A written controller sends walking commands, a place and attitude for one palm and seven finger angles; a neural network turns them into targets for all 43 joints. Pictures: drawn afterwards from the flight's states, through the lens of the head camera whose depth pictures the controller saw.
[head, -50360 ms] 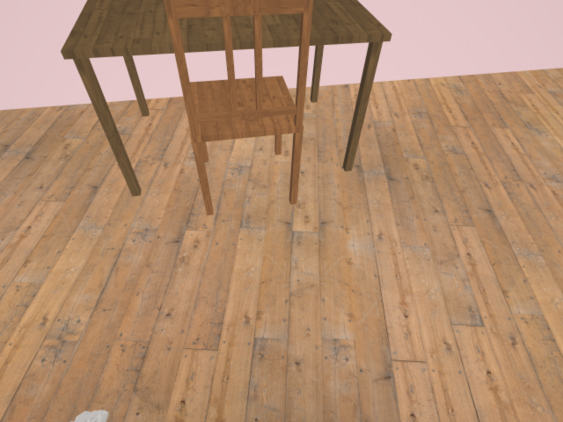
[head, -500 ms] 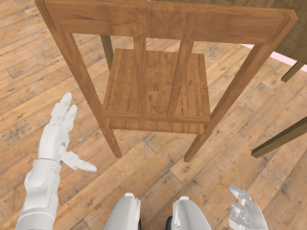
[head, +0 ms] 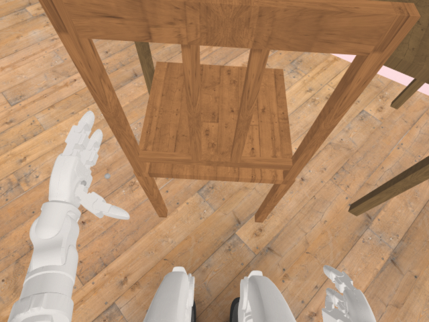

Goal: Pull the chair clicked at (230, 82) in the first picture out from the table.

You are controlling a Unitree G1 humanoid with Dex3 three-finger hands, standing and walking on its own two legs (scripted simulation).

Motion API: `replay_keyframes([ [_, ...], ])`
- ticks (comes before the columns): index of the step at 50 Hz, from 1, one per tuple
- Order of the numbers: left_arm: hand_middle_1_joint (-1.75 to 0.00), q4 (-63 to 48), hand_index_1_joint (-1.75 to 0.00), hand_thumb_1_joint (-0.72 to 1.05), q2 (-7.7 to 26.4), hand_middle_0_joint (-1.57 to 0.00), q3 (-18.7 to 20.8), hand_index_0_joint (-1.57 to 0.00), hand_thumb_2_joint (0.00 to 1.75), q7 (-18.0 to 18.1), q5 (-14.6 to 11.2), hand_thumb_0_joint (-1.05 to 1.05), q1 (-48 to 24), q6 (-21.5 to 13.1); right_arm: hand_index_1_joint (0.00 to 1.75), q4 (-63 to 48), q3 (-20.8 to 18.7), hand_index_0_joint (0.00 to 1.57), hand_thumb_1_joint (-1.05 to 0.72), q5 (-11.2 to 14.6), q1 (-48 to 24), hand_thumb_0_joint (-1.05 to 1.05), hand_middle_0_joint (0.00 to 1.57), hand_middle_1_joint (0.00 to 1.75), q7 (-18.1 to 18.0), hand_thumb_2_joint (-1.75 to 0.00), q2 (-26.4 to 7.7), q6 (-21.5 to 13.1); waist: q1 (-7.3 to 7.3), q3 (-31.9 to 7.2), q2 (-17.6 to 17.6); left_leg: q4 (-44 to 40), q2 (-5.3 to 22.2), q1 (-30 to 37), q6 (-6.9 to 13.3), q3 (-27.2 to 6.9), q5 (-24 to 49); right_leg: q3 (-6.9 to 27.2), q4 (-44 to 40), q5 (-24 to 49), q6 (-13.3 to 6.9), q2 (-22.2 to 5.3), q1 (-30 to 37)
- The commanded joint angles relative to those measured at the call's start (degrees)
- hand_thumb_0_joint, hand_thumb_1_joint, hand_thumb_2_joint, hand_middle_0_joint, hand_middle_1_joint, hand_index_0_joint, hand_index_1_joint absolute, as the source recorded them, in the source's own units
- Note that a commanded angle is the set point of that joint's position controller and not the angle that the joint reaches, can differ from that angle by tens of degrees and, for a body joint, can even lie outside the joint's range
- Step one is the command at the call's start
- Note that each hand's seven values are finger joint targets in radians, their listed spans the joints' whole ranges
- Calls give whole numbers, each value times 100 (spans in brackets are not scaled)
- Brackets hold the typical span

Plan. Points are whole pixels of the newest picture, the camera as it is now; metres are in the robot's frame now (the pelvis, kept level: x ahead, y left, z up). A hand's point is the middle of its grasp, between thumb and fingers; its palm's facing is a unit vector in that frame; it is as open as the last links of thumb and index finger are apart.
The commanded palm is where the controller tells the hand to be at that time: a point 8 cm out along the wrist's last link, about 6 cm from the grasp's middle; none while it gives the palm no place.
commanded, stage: push the fingers through the gap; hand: left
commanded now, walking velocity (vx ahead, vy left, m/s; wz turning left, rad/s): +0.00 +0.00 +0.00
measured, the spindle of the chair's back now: (194, 115) +0.48 +0.06 +0.05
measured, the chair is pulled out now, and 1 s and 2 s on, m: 0.20 0.20 0.20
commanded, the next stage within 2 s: hook a spindle and tug to test in 1.24 s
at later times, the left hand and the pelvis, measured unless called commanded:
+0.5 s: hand (115, 152) +0.41 +0.20 +0.02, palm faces -0.03 -1.00 -0.05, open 16.9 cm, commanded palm +0.39 +0.25 +0.02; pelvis +0.00 +0.01 +0.00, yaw -1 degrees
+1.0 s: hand (123, 134) +0.45 +0.20 +0.02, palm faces -0.02 -1.00 -0.07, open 16.9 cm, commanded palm +0.43 +0.24 +0.02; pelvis +0.00 +0.00 -0.01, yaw -1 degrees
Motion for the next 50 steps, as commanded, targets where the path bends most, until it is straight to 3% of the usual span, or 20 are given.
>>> replay_keyframes([
  [1,-8,-1032,-8,-50,1227,-6,527,-6,30,67,-116,0,-1287,-399,30,-615,-356,20,-90,17,376,0,20,30,-44,-90,-924,-187,-47,-2523,105,-917,-55,1597,-21,-352,1843,567,-979,1362,30,72,1382],
  [4,-8,-789,-8,-50,1143,-6,435,-6,30,28,-95,0,-1509,-421,30,-581,-343,20,-90,15,386,0,20,30,-25,-90,-913,-168,-115,-2355,157,-903,-61,1514,-16,-338,1735,573,-992,1271,34,78,1264],
  [6,-8,-674,-8,-50,1341,-6,585,-6,30,19,-91,0,-1777,-466,30,-536,-342,20,-90,2,441,0,20,30,-33,-90,-949,-151,-130,-2392,84,-883,-53,1419,-7,-351,1589,595,-996,1132,30,86,1256],
  [8,-8,-668,-8,-50,1417,-6,571,-6,30,-9,-45,0,-1975,-504,30,-529,-347,20,-90,3,463,0,20,30,-30,-90,-971,-163,-122,-2476,364,-889,-36,1657,-24,-387,1699,567,-948,1124,7,88,1096],
  [9,-8,-714,-8,-50,1178,-6,360,-6,30,-30,-57,0,-2050,-513,30,-536,-344,20,-90,-7,459,0,20,30,-15,-90,-949,-171,-160,-2523,433,-913,-46,1803,-35,-413,1733,541,-968,1130,15,83,1032],
  [14,-8,-446,-8,-50,1212,-6,360,-6,30,-13,-18,0,-2300,-475,30,-442,-371,20,-90,-20,589,0,20,30,-11,-90,-1029,-142,-206,-2636,376,-913,-3,2057,-73,-517,1989,442,-902,1201,16,87,789],
  [16,-8,-432,-8,-50,1186,-6,298,-6,30,55,26,0,-2499,-475,30,-422,-376,20,-90,-30,623,0,20,30,3,-90,-1041,-121,-223,-2622,526,-965,25,2269,-130,-607,2057,380,-889,1128,7,89,583],
  [17,-8,-403,-8,-50,1150,-6,238,-6,30,91,-5,0,-2560,-461,30,-452,-381,20,-90,-32,636,0,20,30,23,-90,-1060,-129,-228,-2660,405,-967,16,2314,-124,-649,2176,361,-896,1172,1,94,586],
  [18,-8,-377,-8,-50,1317,-6,454,-6,30,139,46,0,-2446,-478,30,-415,-396,20,-90,-53,676,0,20,30,22,-90,-1064,-102,-180,-2748,394,-955,29,2324,-131,-608,2204,380,-890,1214,11,98,670],
  [19,-8,-342,-8,-50,1195,-6,353,-6,30,167,70,0,-2401,-467,30,-434,-385,20,-90,-54,677,0,20,30,35,-90,-1039,-80,-191,-2769,404,-950,14,2312,-126,-583,2280,384,-886,1298,17,95,709],
  [21,-8,-130,-8,-50,1319,-6,476,-6,30,219,112,0,-2429,-445,30,-414,-375,20,-90,-56,684,0,20,30,48,-90,-1034,-24,-190,-2613,283,-952,17,2100,-118,-559,2116,393,-888,1248,21,99,747],
  [27,-8,-171,-8,-50,1230,-6,329,-6,30,333,190,0,-2864,-562,30,-441,-369,20,-90,-83,758,0,20,30,91,-90,-1019,32,-229,-2827,435,-928,34,2405,-173,-625,2593,362,-827,1449,7,112,683],
  [32,-8,284,-8,-50,1199,-6,296,-6,30,376,257,0,-3172,-571,30,-352,-359,20,-90,-74,792,0,20,30,105,-90,-1030,102,-307,-2530,370,-955,31,2159,-134,-606,2055,375,-880,1147,9,118,531],
  [36,-8,602,-8,-50,1367,-6,441,-6,30,395,319,0,-3489,-625,30,-306,-344,20,-90,-100,831,0,20,30,93,-90,-1022,163,-364,-2583,168,-863,-9,1843,-63,-493,1879,464,-888,1209,33,117,751],
  [38,-8,594,-8,-50,1448,-6,440,-6,30,377,340,0,-3909,-701,30,-283,-320,20,-90,-114,834,0,20,30,93,-90,-1016,163,-389,-2649,460,-809,-25,1872,-56,-470,1870,488,-852,1181,21,107,672],
  [39,-8,656,-8,-50,1588,-6,562,-6,30,371,358,0,-3876,-721,30,-279,-328,20,-90,-128,880,0,20,30,99,-90,-1026,174,-337,-2772,437,-796,-31,1863,-61,-465,1872,503,-845,1194,16,109,772],
  [40,-8,829,-8,-50,1605,-6,587,-6,30,359,351,0,-3844,-715,30,-281,-320,20,-90,-130,886,0,20,30,96,-90,-1030,194,-377,-2742,260,-765,-34,1750,-33,-444,1846,523,-859,1231,26,118,822],
  [42,-8,949,-8,-50,1645,-6,557,-6,30,312,374,0,-4106,-740,30,-275,-305,20,-90,-123,902,0,20,30,93,-90,-1031,213,-420,-2774,298,-720,-32,1682,-17,-447,1901,526,-799,1281,24,120,794],
  [47,-8,943,-8,-50,1710,-6,620,-6,30,211,310,0,-3664,-639,30,-399,-339,20,-90,-111,972,0,20,30,162,-90,-1075,285,-262,-3083,421,-735,-35,1904,-42,-469,2381,507,-783,1635,4,108,983],
  [50,-8,1082,-8,-50,1585,-6,596,-6,30,206,302,0,-3737,-542,30,-341,-339,20,-90,-95,978,0,20,30,159,-90,-1055,364,-422,-2782,107,-713,-30,1557,21,-385,2004,549,-868,1495,64,127,958],
])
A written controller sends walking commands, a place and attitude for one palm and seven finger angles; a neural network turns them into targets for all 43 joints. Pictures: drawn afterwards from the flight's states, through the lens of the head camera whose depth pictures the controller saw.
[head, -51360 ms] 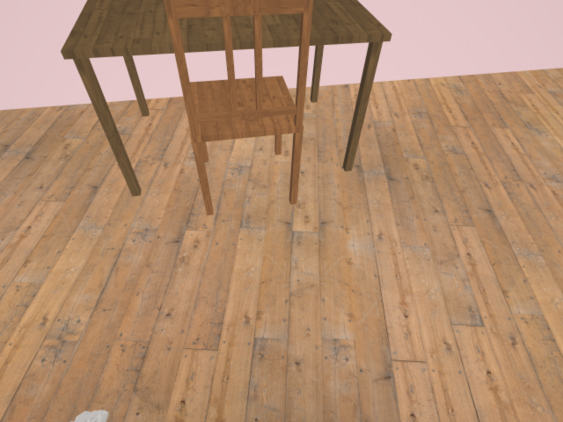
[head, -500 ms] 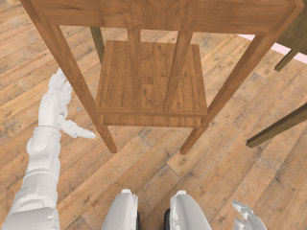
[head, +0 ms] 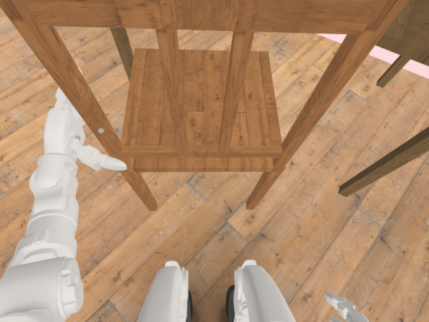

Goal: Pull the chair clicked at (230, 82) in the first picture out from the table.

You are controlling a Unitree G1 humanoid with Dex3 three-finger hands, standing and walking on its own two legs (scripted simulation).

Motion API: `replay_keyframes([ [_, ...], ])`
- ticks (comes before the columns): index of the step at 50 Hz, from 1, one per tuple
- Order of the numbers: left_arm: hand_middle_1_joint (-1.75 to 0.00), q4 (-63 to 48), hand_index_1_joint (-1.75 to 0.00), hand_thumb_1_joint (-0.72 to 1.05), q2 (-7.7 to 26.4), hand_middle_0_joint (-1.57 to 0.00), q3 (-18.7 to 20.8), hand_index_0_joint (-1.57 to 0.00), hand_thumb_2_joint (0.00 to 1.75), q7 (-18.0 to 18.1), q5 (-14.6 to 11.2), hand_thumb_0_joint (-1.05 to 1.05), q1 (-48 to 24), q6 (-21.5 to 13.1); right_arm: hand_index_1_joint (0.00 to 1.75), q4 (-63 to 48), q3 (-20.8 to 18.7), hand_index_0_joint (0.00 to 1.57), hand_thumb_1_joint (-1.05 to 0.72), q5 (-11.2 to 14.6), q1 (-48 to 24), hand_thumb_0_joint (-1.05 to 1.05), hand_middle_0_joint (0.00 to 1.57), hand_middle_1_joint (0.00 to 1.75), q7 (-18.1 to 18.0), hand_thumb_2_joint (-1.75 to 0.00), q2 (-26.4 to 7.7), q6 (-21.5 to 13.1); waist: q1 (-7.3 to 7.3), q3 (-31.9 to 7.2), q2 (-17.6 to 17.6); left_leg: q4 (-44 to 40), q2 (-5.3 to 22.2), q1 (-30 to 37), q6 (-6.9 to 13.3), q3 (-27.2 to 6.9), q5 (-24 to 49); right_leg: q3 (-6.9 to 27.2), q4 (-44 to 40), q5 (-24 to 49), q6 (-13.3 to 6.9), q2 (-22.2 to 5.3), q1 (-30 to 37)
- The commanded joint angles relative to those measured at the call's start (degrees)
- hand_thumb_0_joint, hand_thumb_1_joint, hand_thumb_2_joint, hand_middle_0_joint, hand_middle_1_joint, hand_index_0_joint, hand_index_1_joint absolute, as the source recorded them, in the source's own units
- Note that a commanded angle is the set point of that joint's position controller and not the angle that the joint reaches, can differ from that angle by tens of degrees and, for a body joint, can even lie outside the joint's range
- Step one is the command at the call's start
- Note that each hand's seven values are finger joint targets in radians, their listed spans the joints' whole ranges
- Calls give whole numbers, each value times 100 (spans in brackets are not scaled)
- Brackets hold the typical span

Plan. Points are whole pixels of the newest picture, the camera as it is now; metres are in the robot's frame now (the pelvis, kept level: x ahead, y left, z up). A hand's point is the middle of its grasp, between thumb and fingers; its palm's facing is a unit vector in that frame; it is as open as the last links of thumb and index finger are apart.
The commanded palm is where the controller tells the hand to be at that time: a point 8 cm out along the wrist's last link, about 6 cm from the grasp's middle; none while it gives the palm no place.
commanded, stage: push the fingers through the gap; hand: left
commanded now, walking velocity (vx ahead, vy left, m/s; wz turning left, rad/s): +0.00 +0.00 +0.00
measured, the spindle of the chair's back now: (177, 106) +0.48 +0.06 +0.06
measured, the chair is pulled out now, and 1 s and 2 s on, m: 0.20 0.20 0.23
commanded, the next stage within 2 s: hook a spindle and tug to test in 0.24 s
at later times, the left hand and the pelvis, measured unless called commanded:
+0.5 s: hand (101, 132) +0.45 +0.20 +0.02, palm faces +0.00 -1.00 -0.06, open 16.7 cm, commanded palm +0.43 +0.24 +0.03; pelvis +0.00 +0.00 +0.00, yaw +0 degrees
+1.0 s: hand (100, 130) +0.45 +0.20 +0.03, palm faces +0.02 -1.00 -0.04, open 9.8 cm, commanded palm +0.42 +0.24 +0.03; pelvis +0.01 +0.01 +0.01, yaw +0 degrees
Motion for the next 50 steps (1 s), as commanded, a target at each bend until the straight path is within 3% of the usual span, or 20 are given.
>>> replay_keyframes([
  [1,-8,-983,-8,-50,1281,-6,310,-6,30,8,-141,0,-1674,-305,30,-440,-358,20,-90,52,626,0,20,30,-64,-90,-981,-88,-89,-2751,73,-819,-72,1821,8,-397,1860,529,-1015,1375,43,86,1442],
  [3,-8,-1222,-8,-50,1503,-6,462,-6,30,24,-135,0,-1830,-399,30,-447,-354,20,-90,35,630,0,20,30,-69,-90,-983,-118,-27,-2963,269,-801,-85,1920,6,-398,1923,574,-987,1419,24,87,1544],
  [7,-8,-1423,-8,-50,1247,-6,159,-6,30,40,-90,0,-1972,-500,30,-437,-369,20,-90,25,629,0,20,30,-62,-90,-958,-150,-103,-3081,460,-817,-62,2291,-24,-471,2132,499,-941,1479,18,95,1315],
  [10,-8,-1103,-8,-50,1246,-6,217,-6,30,39,-96,0,-1832,-436,30,-359,-367,20,-90,27,669,0,20,30,-70,-90,-989,-124,-133,-2840,328,-836,-53,2168,-28,-472,1997,479,-986,1363,25,96,1242],
  [14,-8,-1195,-8,-50,1327,-6,318,-6,30,51,-113,0,-1685,-420,30,-401,-363,20,-90,14,675,0,20,30,-58,-90,-985,-124,-34,-3006,348,-859,-72,2224,-38,-460,2122,481,-984,1484,13,93,1421],
  [17,-8,-1091,-8,-50,1212,-6,224,-6,30,55,-93,0,-1723,-394,30,-427,-356,20,-90,30,634,0,20,30,-52,-90,-958,-107,-90,-2903,205,-823,-73,2080,-11,-443,2075,497,-972,1492,28,98,1402],
  [19,-19,-1086,-19,-50,1333,-10,351,-10,30,64,-105,0,-1706,-405,30,-411,-350,20,-90,23,656,0,20,30,-49,-90,-963,-98,-60,-2867,227,-834,-77,2034,-16,-429,2018,500,-985,1460,27,100,1443],
  [23,-41,-1187,-41,-50,1130,-17,96,-17,30,66,-70,0,-1992,-483,30,-418,-344,20,-90,18,608,0,20,30,-51,-90,-952,-116,-124,-2837,519,-860,-53,2322,-54,-506,2040,448,-956,1324,6,96,1126],
  [26,-57,-1184,-57,-50,1092,-22,99,-22,30,113,-74,0,-1850,-471,30,-417,-371,20,-90,12,631,0,20,30,-55,-90,-976,-102,-139,-2981,330,-849,-37,2438,-67,-544,2209,411,-933,1450,19,93,1138],
  [28,-68,-1182,-68,-50,954,-25,-18,-25,30,138,-70,0,-2003,-460,30,-390,-365,20,-90,13,631,0,20,30,-49,-90,-974,-100,-177,-2927,418,-862,-32,2532,-82,-582,2253,380,-931,1404,17,93,994],
  [32,-90,-1245,-90,-50,1090,-32,93,-32,30,203,-50,0,-1772,-429,30,-457,-367,20,-90,17,613,0,20,30,-38,-90,-968,-91,-63,-3020,360,-883,-46,2488,-100,-586,2367,380,-906,1506,0,89,1186],
  [34,-101,-1303,-101,-39,927,-36,-6,-36,35,220,-40,0,-1719,-431,30,-435,-366,20,-90,5,612,0,20,30,-18,-90,-929,-82,-94,-2972,342,-899,-51,2499,-91,-534,2307,396,-969,1512,18,95,1224],
  [36,-112,-1215,-112,-28,996,-39,20,-39,40,225,-22,0,-1762,-431,30,-427,-345,20,-90,7,596,0,20,30,-18,-90,-931,-70,-110,-2838,286,-911,-51,2332,-76,-525,2141,412,-976,1430,12,98,1248],
  [38,-123,-1322,-123,-16,928,-43,-17,-43,44,209,-24,0,-1758,-471,30,-440,-372,20,-90,12,597,0,20,30,-11,-90,-938,-92,-87,-2970,458,-923,-38,2544,-102,-550,2278,396,-966,1444,1,96,1173],
  [40,-134,-1284,-134,-5,965,-46,22,-46,49,189,-52,0,-1646,-460,30,-426,-376,20,-90,12,606,0,20,30,-11,-90,-944,-91,-87,-2967,299,-916,-48,2463,-89,-532,2239,409,-987,1487,3,107,1283],
  [42,-145,-1373,-145,6,890,-50,-70,-50,54,170,-85,0,-1697,-491,30,-433,-378,20,-90,25,600,0,20,30,-11,-90,-940,-114,-95,-2971,381,-918,-42,2558,-96,-560,2409,396,-972,1575,-8,99,1236],
  [43,-145,-1440,-145,12,869,-50,-50,-50,56,157,-92,0,-1629,-495,30,-416,-381,20,-90,10,620,0,20,30,1,-90,-940,-115,-81,-3021,477,-941,-36,2657,-120,-561,2470,378,-983,1587,-4,103,1239],
  [44,-145,-1423,-145,17,999,-50,105,-50,59,163,-115,0,-1393,-482,30,-423,-396,20,-90,4,632,0,20,30,4,-90,-953,-105,-17,-3053,306,-937,-44,2609,-117,-546,2514,389,-994,1666,-5,110,1376],
  [47,-145,-1322,-145,34,800,-50,-109,-50,66,124,-147,0,-1476,-462,30,-429,-386,20,-90,35,587,0,20,30,17,-90,-936,-117,-94,-2811,231,-929,-58,2408,-75,-525,2387,407,-1023,1644,-2,104,1338],
  [50,-145,-1348,-145,51,1070,-50,124,-50,73,98,-87,0,-1389,-514,30,-405,-386,20,-90,10,608,0,20,30,8,-90,-949,-97,-25,-2866,291,-932,-54,2345,-83,-495,2302,428,-984,1600,-7,105,1413],
])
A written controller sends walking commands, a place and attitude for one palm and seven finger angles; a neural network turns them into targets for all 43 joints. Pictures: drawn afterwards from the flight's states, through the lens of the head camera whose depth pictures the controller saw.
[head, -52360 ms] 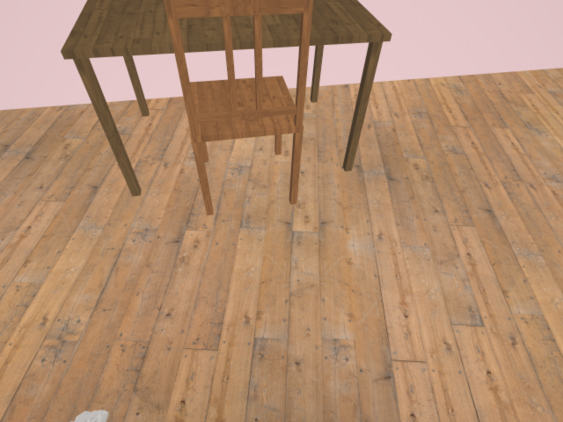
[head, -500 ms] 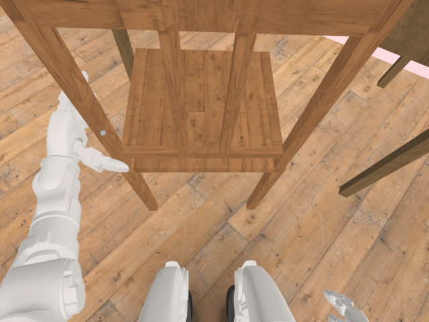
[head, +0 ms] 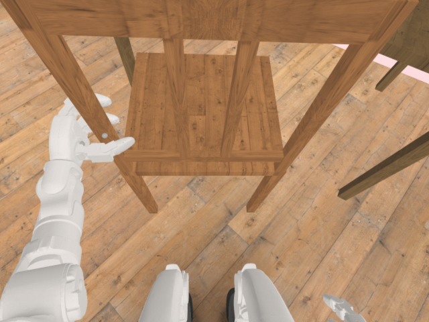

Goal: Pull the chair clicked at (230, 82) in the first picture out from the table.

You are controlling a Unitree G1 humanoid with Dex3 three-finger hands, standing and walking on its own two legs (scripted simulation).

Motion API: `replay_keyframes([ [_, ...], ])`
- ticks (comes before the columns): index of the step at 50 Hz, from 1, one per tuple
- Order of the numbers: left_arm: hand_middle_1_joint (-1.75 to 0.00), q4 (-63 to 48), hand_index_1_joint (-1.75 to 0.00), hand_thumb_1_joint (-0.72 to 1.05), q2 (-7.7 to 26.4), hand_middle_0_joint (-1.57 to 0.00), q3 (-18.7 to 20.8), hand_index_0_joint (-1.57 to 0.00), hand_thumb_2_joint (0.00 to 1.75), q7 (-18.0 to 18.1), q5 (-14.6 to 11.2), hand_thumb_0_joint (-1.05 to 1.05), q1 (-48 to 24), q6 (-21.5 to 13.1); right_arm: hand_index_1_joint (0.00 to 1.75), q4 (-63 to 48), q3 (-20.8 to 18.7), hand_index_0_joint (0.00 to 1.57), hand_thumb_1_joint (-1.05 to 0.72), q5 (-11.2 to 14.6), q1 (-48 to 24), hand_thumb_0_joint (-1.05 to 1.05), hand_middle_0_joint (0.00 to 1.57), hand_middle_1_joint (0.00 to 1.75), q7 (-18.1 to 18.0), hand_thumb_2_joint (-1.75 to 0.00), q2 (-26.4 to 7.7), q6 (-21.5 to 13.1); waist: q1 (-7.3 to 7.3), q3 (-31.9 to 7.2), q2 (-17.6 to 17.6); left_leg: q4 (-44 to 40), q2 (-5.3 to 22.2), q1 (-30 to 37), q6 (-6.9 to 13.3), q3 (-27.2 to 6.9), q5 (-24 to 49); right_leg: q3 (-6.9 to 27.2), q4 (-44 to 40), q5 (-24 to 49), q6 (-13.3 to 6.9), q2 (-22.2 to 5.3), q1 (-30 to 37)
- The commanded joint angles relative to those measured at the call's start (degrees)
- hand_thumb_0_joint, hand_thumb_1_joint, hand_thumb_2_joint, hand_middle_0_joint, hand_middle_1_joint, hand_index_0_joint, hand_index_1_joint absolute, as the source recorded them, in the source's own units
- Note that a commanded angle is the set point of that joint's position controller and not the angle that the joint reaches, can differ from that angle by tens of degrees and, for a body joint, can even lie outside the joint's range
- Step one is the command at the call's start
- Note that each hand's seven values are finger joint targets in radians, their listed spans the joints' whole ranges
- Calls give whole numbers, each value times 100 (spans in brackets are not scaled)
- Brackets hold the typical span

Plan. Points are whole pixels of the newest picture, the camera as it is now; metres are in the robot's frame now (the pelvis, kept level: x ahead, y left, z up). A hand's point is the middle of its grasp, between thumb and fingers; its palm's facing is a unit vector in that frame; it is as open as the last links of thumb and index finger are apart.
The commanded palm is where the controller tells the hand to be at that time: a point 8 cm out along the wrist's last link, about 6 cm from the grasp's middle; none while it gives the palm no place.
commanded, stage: hook a spindle and tug to test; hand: left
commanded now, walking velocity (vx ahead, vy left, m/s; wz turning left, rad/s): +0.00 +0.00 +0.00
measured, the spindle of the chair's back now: (181, 112) +0.47 +0.06 +0.05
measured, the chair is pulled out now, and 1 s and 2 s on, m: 0.20 0.23 0.28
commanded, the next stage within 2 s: step backward, pulling the chair out in 0.84 s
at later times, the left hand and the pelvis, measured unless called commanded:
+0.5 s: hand (106, 139) +0.43 +0.19 +0.02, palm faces +0.03 -1.00 -0.03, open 6.2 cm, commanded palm +0.39 +0.24 +0.02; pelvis +0.01 +0.00 +0.01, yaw -1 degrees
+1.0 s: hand (105, 152) +0.40 +0.19 +0.02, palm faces +0.05 -0.99 -0.09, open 6.3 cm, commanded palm +0.38 +0.24 +0.03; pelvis +0.02 +0.00 +0.02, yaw +0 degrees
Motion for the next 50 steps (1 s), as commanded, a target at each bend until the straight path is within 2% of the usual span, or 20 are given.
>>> replay_keyframes([
  [1,-145,-1337,-145,56,1187,-50,165,-50,76,-119,-6,0,-1524,-509,30,-455,-381,20,-90,8,619,0,20,30,-56,-90,-984,-150,-16,-2948,436,-801,-41,2333,-135,-514,2501,388,-802,1690,-60,91,1258],
  [2,-145,-1374,-145,62,1225,-50,174,-50,78,-113,1,0,-1392,-494,30,-502,-389,20,-90,20,605,0,20,30,-35,-90,-988,-152,57,-2978,613,-802,-33,2456,-165,-533,2693,373,-774,1729,-84,87,1205],
  [7,-145,-1491,-145,90,1111,-50,116,-50,90,-106,-47,0,-1220,-418,30,-548,-396,20,-90,30,596,0,20,30,-7,-90,-983,-130,35,-2947,440,-811,-10,2457,-169,-562,2892,353,-783,1863,-71,95,1250],
  [8,-145,-1448,-145,90,1140,-50,189,-50,90,-96,-21,0,-1222,-410,30,-486,-404,20,-90,13,623,0,20,30,-15,-90,-982,-118,-12,-2906,377,-799,5,2442,-169,-550,2818,350,-785,1840,-52,107,1213],
  [12,-145,-1598,-145,90,1127,-50,223,-50,90,-87,-74,0,-749,-388,30,-590,-422,20,-90,34,594,0,20,30,4,-90,-982,-132,106,-2969,345,-857,10,2540,-196,-562,2989,332,-802,1885,-68,112,1305],
  [14,-145,-1887,-145,90,1010,-50,95,-50,90,-67,-16,0,-784,-416,30,-589,-408,20,-90,22,576,0,20,30,17,-90,-939,-123,104,-3000,580,-874,25,2657,-229,-566,3104,328,-772,1882,-55,105,1240],
  [25,-145,-2190,-145,90,860,-50,122,-50,90,-17,-62,0,105,-417,30,-655,-447,20,-90,27,525,0,20,30,55,-90,-900,-164,190,-2913,328,-887,20,2516,-204,-478,3219,365,-804,2145,-44,117,1531],
  [28,-145,-2259,-145,90,1019,-50,308,-50,90,-44,-107,0,381,-399,30,-681,-448,20,-90,32,513,0,20,30,45,-90,-901,-175,285,-2895,304,-899,17,2458,-208,-455,3304,380,-789,2244,-55,113,1671],
  [31,-145,-2392,-145,90,887,-50,200,-50,90,-74,-150,0,458,-376,30,-711,-451,20,-90,52,471,0,20,30,36,-90,-874,-190,250,-2850,199,-902,18,2411,-192,-448,3319,383,-794,2323,-42,115,1721],
  [33,-145,-2665,-145,90,905,-50,200,-50,90,-75,-145,0,616,-397,30,-757,-458,20,-90,58,463,0,20,30,38,-90,-868,-218,334,-2995,488,-915,35,2640,-237,-478,3600,373,-763,2354,-56,100,1681],
  [34,-145,-2753,-145,90,654,-50,-33,-50,90,-87,-163,0,647,-377,30,-772,-456,20,-90,50,444,0,20,30,51,-90,-838,-226,278,-2993,404,-909,28,2687,-223,-472,3635,362,-789,2415,-43,104,1699],
  [36,-145,-2709,-145,90,810,-50,175,-50,90,-70,-210,0,956,-347,30,-781,-468,20,-90,57,427,0,20,30,44,-90,-851,-228,318,-2867,176,-912,8,2442,-186,-410,3456,406,-830,2490,-37,109,1880],
  [38,-145,-2911,-145,90,788,-50,119,-50,90,-85,-193,0,972,-393,30,-796,-465,20,-90,65,412,0,20,30,35,-90,-837,-257,339,-2925,326,-922,22,2524,-194,-432,3579,408,-794,2509,-44,98,1857],
  [41,-145,-2873,-145,90,773,-50,110,-50,90,-80,-216,0,919,-402,30,-749,-468,20,-90,71,367,0,20,30,7,-90,-836,-286,283,-2794,150,-909,13,2381,-179,-413,3309,413,-805,2409,-34,102,1839],
  [43,-145,-2942,-145,90,689,-50,-19,-50,90,-93,-188,0,679,-431,30,-711,-454,20,-90,61,341,0,20,30,-10,-90,-822,-314,235,-2747,458,-870,11,2490,-193,-415,3336,415,-796,2338,-35,78,1650],
  [46,-145,-2796,-145,90,758,-50,73,-50,90,-110,-221,0,577,-423,30,-663,-459,20,-90,56,329,0,20,30,-55,-90,-841,-334,206,-2735,186,-823,-4,2330,-166,-390,3143,447,-801,2367,-33,83,1747],
  [47,-145,-3054,-145,90,827,-50,56,-50,90,-108,-227,0,244,-445,30,-673,-451,20,-90,64,329,0,20,30,-80,-90,-837,-345,188,-2898,339,-827,-14,2409,-153,-385,3166,472,-801,2436,-34,73,1826],
  [48,-145,-3928,-145,90,2274,-50,234,-50,90,725,537,0,-1021,64,30,-961,-454,20,-90,403,534,0,20,30,-326,-90,-627,203,357,-4156,1002,-1864,86,4482,-155,-159,2931,1172,-1806,2650,-130,-428,3921],
  [49,-145,-4093,-145,90,1750,-50,-134,-50,90,1098,570,0,-851,375,30,-1155,-500,20,-90,436,546,0,20,30,-495,-90,-508,309,276,-3756,1222,-2113,-13,4795,-157,-150,3031,1066,-2145,3404,-97,-420,4029],
  [50,-145,-3614,-145,90,1474,-50,-201,-50,90,1367,626,0,-298,687,30,-1091,-516,20,-90,455,419,0,20,30,-609,-90,-533,424,234,-3379,1272,-2272,42,4815,-183,-232,3272,1016,-2214,3542,-79,-422,3732],
])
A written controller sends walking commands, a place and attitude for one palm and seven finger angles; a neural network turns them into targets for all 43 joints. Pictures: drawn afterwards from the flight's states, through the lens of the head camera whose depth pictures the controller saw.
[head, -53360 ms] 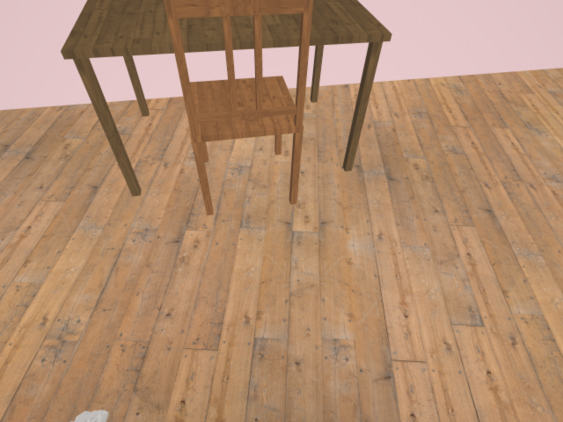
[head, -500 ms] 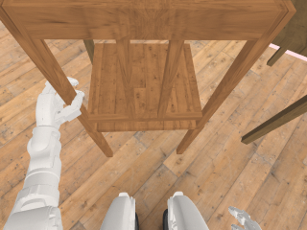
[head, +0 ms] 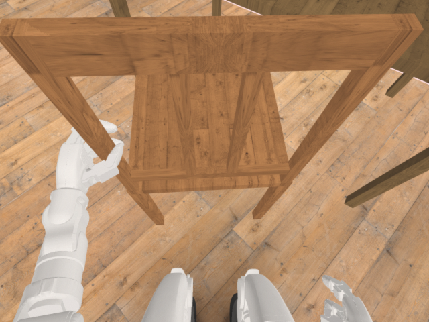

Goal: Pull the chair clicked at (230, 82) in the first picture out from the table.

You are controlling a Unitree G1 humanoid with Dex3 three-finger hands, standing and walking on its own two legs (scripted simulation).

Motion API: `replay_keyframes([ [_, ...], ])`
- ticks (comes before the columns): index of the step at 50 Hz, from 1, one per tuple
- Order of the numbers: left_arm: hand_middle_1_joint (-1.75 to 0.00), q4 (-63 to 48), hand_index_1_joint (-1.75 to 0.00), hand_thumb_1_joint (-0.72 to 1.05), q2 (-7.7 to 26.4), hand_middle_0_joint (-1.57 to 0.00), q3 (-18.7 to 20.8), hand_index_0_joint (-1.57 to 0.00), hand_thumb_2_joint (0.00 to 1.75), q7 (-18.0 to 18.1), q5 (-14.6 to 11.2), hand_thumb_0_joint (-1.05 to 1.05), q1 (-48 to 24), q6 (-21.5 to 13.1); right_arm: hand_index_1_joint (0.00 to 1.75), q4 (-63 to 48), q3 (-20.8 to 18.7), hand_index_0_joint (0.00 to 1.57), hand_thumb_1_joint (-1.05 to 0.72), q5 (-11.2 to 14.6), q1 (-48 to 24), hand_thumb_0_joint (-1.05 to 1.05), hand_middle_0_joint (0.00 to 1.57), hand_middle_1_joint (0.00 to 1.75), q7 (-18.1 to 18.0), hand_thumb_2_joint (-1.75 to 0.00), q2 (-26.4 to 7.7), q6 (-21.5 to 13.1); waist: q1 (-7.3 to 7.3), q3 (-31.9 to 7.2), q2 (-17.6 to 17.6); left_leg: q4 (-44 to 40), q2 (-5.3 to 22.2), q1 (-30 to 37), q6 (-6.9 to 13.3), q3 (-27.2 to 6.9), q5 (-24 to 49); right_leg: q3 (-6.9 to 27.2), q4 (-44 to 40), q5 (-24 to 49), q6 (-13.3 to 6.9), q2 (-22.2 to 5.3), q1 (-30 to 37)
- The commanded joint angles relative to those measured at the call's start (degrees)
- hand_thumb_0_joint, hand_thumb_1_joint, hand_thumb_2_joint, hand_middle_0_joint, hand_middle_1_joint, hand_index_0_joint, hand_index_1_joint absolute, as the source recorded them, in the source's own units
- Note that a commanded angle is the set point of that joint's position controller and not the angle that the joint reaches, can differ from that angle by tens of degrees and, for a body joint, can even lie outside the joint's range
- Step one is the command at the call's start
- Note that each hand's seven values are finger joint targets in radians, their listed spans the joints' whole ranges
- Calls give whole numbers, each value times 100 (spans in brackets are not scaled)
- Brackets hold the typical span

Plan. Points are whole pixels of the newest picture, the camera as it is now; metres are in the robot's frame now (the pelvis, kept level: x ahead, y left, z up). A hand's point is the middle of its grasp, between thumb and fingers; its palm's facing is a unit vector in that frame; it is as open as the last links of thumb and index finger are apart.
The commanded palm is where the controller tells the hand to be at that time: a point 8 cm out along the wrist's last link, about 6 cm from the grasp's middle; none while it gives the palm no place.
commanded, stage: step backward, pulling the chair out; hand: left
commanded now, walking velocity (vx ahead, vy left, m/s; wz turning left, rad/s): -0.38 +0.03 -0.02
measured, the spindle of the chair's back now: (186, 135) +0.43 +0.06 +0.03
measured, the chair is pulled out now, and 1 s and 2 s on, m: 0.23 0.28 0.34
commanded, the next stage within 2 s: none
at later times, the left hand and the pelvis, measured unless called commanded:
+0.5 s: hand (123, 180) +0.35 +0.16 +0.02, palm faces +0.05 -0.98 -0.18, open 5.9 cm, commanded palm +0.33 +0.21 +0.03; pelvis -0.01 +0.01 +0.09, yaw -3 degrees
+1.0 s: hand (134, 217) +0.29 +0.14 +0.02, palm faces +0.02 -0.97 -0.23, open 5.9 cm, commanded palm +0.27 +0.18 +0.03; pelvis -0.06 +0.00 +0.10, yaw -3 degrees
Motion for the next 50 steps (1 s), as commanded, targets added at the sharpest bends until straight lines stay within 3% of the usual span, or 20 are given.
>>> replay_keyframes([
  [1,-145,-1334,-145,90,1492,-50,-120,-50,90,1126,570,0,-1329,521,30,-795,-354,20,-90,270,619,0,20,30,-539,-90,-665,398,-16,-3182,1063,-2161,197,3932,-193,-457,3322,696,-1996,3219,-95,-377,2710],
  [4,-145,108,-145,90,1089,-50,-471,-50,90,1460,698,0,-1303,969,30,-482,-293,20,-90,258,644,0,20,30,-670,-90,-696,692,-120,-2187,-142,-2483,312,3460,-30,-473,3187,828,-2578,3794,183,-430,3112],
  [6,-145,562,-145,90,1228,-50,-423,-50,90,1585,706,0,-1766,876,30,-346,-282,20,-90,239,621,0,20,30,-688,-90,-736,793,-123,-1878,-93,-2740,327,3394,-68,-428,2890,1003,-2895,4245,279,-688,3431],
  [7,-145,575,-145,90,1402,-50,-329,-50,90,1657,769,0,-1981,798,30,-295,-318,20,-90,222,651,0,20,30,-723,-90,-771,825,-109,-1959,109,-2872,365,3699,-88,-396,3287,935,-2953,4640,280,-716,3529],
  [9,-145,893,-145,90,1170,-50,-536,-50,90,1669,801,0,-1919,732,30,-223,-328,20,-90,190,735,0,20,30,-723,-90,-760,872,-68,-2019,665,-3094,537,4465,-122,-497,4607,803,-3001,4839,267,-651,3481],
  [12,-145,1051,-145,90,1116,-50,-558,-50,90,1581,792,0,-1612,681,30,-131,-409,20,-90,125,757,0,20,30,-670,-90,-766,878,72,-2093,1135,-3371,843,5525,-236,-833,6241,608,-3181,3552,176,-370,3172],
  [15,-145,1047,-145,90,922,-50,-691,-50,90,1458,786,0,-1497,642,30,-110,-422,20,-90,47,638,0,20,30,-580,-90,-732,856,112,-1811,1361,-3720,1061,5921,-301,-972,6463,549,-3355,2442,115,-194,3046],
  [19,-145,1014,-145,90,933,-50,-614,-50,90,1406,791,0,-1232,589,30,-59,-453,20,-90,-3,593,0,20,30,-530,-90,-755,801,175,-1589,1293,-3987,1205,6229,-306,-967,6798,555,-3515,2130,72,-140,3243],
  [25,-145,940,-145,90,998,-50,-576,-50,90,1414,831,0,-1432,445,30,52,-487,20,-90,-28,462,0,20,30,-609,-90,-772,619,161,-1299,897,-4256,1225,5733,-99,-721,5379,696,-3761,2642,29,-247,3853],
  [27,-145,1071,-145,90,1268,-50,-395,-50,90,1512,820,0,-1420,411,30,146,-522,20,-90,42,503,0,20,30,-686,-90,-809,576,136,-1284,604,-4104,1016,5344,-87,-573,4371,867,-4021,3624,1,-405,4168],
  [30,-145,1188,-145,90,1209,-50,-608,-50,90,1585,804,0,-1670,346,30,221,-524,20,-90,99,591,0,20,30,-729,-90,-754,531,-65,-1359,205,-3687,478,5137,-278,-173,2902,1262,-4291,4815,15,-946,4254],
  [32,-145,1265,-145,90,1406,-50,-497,-50,90,1652,835,0,-1574,315,30,287,-542,20,-90,120,636,0,20,30,-732,-90,-790,504,-69,-1438,159,-3528,253,4987,-322,-102,2067,1436,-4485,4723,35,-1193,4320],
  [35,-145,1237,-145,90,1196,-50,-701,-50,90,1678,838,0,-1665,320,30,230,-504,20,-90,178,449,0,20,30,-697,-90,-785,459,-58,-1226,-72,-3320,66,4659,-289,-151,1193,1547,-4826,3978,54,-1432,4312],
  [37,-145,1189,-145,90,1253,-50,-644,-50,90,1705,854,0,-1448,347,30,237,-501,20,-90,186,432,0,20,30,-708,-90,-850,428,-36,-1283,-20,-3634,79,4735,-274,-274,1522,1379,-4737,3793,-8,-1370,4374],
  [39,-145,934,-145,90,1059,-50,-840,-50,90,1686,827,0,-1388,344,30,129,-475,20,-90,195,369,0,20,30,-713,-90,-870,410,-35,-1370,131,-4257,364,4885,-162,-495,2471,928,-4387,3404,138,-961,4428],
  [41,-145,840,-145,90,993,-50,-879,-50,90,1660,801,0,-1305,295,30,-33,-474,20,-90,187,276,0,20,30,-679,-90,-890,431,-39,-1033,254,-4667,683,4904,55,-807,2012,765,-4357,1849,249,-516,4031],
  [43,-145,726,-145,90,849,-50,-950,-50,90,1639,813,0,-1208,266,30,-51,-457,20,-90,145,187,0,20,30,-693,-90,-883,397,75,-1050,1103,-5345,1018,4783,225,-1286,1697,590,-3645,1265,120,-185,4033],
  [45,-145,599,-145,90,812,-50,-908,-50,90,1642,833,0,-1351,242,30,-18,-474,20,-90,49,192,0,20,30,-700,-90,-834,335,147,-1123,1296,-5464,1375,5090,405,-1640,2342,603,-2985,1086,24,-69,3824],
  [47,-145,738,-145,90,961,-50,-723,-50,90,1665,875,0,-1238,260,30,116,-475,20,-90,-17,384,0,20,30,-682,-90,-803,253,165,-1301,916,-4893,1374,5941,470,-1382,4078,662,-3247,1246,66,-68,3595],
  [50,-145,761,-145,90,785,-50,-907,-50,90,1623,983,0,-1582,277,30,151,-425,20,-90,-70,296,0,20,30,-650,-90,-756,187,121,-959,948,-4520,1250,5847,328,-1041,4375,662,-3857,1820,16,-193,3811],
])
